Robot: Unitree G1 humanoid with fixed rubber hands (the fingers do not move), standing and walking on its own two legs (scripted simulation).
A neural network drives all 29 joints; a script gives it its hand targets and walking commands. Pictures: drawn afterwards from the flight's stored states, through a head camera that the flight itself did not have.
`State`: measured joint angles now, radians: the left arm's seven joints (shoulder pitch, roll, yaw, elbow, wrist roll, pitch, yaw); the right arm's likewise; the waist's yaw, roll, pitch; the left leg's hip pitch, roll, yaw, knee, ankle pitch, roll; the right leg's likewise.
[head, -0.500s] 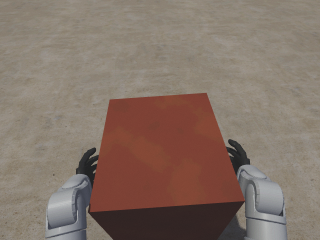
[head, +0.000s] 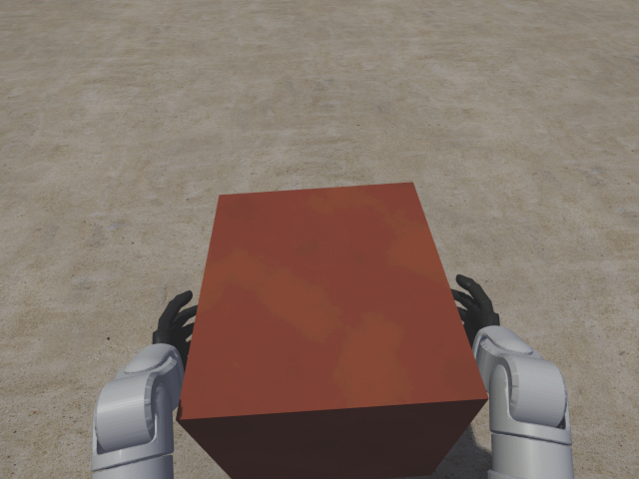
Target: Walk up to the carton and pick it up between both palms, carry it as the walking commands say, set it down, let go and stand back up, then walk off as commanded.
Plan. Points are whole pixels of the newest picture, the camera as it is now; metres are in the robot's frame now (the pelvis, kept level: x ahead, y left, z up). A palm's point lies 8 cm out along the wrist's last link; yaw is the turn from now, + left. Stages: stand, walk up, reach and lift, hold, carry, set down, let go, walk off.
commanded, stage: carry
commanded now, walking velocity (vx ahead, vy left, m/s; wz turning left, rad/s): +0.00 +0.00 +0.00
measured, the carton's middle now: (326, 336) +0.30 -0.01 -0.02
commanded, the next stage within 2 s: hold in 0.06 s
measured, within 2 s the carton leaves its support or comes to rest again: neither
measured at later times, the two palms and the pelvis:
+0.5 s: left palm (170, 386) +0.22 +0.18 +0.03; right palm (478, 352) +0.25 -0.19 +0.03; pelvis -0.02 -0.02 +0.01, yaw +0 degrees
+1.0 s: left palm (196, 368) +0.25 +0.16 +0.00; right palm (477, 335) +0.28 -0.21 +0.01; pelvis -0.02 -0.04 +0.00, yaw +0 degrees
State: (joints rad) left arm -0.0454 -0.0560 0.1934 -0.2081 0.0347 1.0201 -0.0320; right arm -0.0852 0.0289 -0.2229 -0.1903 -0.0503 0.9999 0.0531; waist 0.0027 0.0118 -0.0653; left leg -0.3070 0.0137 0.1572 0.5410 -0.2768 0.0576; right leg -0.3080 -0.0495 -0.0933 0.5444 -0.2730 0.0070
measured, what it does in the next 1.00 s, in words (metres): stands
